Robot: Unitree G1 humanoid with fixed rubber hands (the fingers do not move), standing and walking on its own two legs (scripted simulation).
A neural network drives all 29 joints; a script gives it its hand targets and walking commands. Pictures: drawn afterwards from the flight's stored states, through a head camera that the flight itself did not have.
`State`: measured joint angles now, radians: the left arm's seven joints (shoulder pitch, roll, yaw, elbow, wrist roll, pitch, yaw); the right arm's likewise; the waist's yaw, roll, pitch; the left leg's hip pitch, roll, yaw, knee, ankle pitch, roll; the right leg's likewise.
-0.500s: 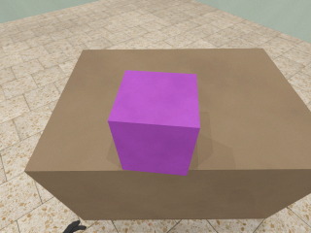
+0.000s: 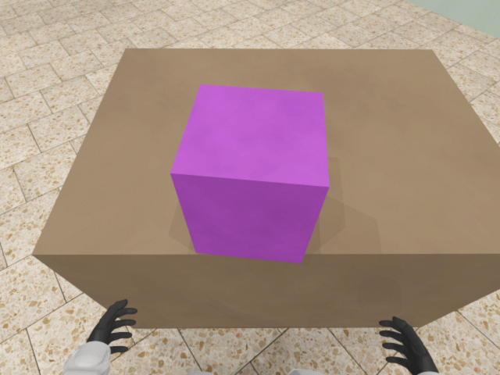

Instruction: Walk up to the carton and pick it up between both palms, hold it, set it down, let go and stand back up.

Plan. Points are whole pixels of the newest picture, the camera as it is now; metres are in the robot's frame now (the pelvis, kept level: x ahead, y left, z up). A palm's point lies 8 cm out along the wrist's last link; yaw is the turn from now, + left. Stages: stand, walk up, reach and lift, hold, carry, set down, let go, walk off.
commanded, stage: reach and lift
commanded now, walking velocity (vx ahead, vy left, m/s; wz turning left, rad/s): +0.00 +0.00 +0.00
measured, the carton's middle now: (253, 179) +0.44 +0.02 +0.03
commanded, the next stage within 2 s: none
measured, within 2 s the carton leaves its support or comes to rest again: neither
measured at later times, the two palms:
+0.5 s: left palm (99, 336) +0.17 +0.25 -0.03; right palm (406, 363) +0.16 -0.21 -0.04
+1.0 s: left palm (110, 309) +0.21 +0.23 -0.01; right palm (402, 325) +0.20 -0.20 +0.00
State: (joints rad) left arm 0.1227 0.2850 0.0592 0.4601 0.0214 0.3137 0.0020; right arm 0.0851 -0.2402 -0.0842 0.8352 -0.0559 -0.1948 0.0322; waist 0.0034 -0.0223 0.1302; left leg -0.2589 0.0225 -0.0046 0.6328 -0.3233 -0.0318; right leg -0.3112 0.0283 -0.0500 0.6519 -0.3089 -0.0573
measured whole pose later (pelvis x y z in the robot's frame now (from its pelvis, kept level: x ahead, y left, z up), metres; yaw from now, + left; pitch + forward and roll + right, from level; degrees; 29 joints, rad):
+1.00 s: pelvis +0.04 +0.02 +0.02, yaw -1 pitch -5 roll -1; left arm 0.32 0.20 -0.05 0.33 -0.09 -0.18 0.05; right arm 0.31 -0.18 -0.02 0.47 0.16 -0.33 0.02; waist 0.03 -0.02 0.04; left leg 0.01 0.02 0.03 0.33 -0.26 -0.01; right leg -0.03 0.03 -0.02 0.30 -0.19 -0.02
